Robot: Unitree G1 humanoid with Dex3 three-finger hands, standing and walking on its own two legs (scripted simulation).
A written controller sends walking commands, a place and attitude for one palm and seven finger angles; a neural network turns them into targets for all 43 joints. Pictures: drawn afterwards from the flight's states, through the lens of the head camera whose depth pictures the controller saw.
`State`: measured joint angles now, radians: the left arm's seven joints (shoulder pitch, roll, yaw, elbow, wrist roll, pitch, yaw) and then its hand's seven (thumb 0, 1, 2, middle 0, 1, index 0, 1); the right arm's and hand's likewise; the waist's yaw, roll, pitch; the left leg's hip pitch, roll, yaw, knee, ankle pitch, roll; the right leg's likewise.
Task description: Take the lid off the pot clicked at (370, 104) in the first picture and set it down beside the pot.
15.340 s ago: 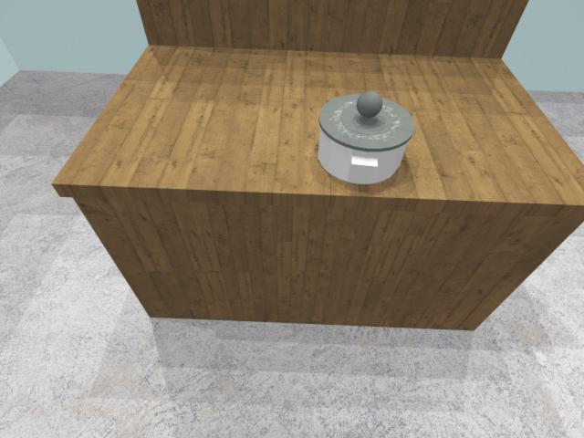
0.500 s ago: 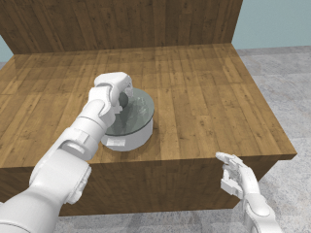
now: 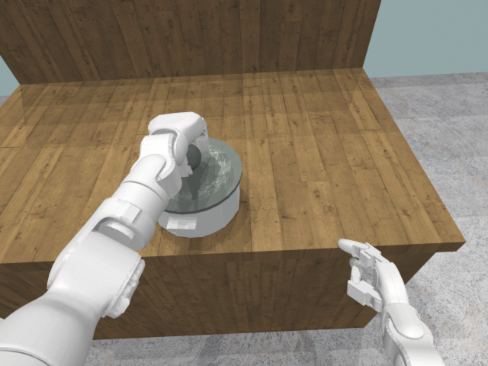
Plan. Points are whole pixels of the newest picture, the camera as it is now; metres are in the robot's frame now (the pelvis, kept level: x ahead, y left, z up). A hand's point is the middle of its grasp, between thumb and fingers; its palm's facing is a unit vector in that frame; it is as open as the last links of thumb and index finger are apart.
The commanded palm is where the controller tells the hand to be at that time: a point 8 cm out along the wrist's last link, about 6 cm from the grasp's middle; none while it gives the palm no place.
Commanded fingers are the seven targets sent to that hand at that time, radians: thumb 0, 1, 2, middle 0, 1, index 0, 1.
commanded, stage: close the fingers and squeeze the knob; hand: left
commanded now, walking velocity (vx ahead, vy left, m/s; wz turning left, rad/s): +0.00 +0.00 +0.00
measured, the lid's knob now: (187, 157) +0.48 +0.10 +0.08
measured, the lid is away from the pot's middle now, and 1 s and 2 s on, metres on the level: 0.00 0.00 0.01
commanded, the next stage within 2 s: lift the lid straight up in 0.30 s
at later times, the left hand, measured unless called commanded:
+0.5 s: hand (181, 158) +0.45 +0.10 +0.11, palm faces -0.30 -0.07 -0.95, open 8.3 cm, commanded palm +0.44 +0.11 +0.17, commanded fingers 0.00 0.51 1.09 -0.83 -1.01 -0.85 -1.00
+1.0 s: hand (179, 146) +0.45 +0.10 +0.14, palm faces -0.29 -0.07 -0.96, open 8.2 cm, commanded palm +0.45 +0.11 +0.21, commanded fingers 0.00 0.52 1.09 -0.84 -1.01 -0.85 -1.00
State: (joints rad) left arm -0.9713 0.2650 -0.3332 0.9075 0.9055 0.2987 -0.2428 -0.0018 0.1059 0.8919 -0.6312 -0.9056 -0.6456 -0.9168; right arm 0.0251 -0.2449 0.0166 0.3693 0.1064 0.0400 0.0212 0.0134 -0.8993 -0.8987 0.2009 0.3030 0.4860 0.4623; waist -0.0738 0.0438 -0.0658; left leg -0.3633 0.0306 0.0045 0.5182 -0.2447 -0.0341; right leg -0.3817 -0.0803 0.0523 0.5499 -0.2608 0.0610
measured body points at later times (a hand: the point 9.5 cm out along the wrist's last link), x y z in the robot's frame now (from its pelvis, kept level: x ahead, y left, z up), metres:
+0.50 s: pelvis +0.00 +0.00 +0.00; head +0.02 -0.02 +0.45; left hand +0.46 +0.11 +0.16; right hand +0.25 -0.23 -0.02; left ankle +0.01 +0.15 -0.73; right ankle +0.01 -0.16 -0.73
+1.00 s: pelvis +0.00 +0.00 +0.00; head +0.01 -0.03 +0.45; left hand +0.46 +0.10 +0.19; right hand +0.25 -0.23 -0.02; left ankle +0.01 +0.15 -0.73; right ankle +0.01 -0.16 -0.73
